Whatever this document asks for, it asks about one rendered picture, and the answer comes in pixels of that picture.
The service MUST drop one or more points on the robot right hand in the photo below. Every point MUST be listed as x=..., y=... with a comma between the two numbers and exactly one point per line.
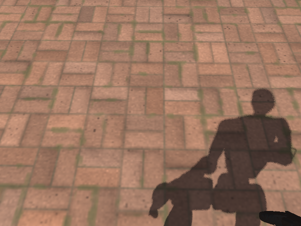
x=280, y=218

